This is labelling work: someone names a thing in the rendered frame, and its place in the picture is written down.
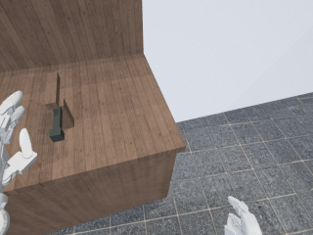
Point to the robot left hand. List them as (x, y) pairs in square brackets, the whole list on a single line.
[(10, 114)]

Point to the tap lever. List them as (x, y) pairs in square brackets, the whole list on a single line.
[(56, 133)]

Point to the robot right hand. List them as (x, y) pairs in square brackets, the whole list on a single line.
[(246, 225)]

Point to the left robot forearm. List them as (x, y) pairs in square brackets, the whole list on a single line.
[(4, 216)]

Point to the counter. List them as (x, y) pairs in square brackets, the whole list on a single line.
[(121, 140)]

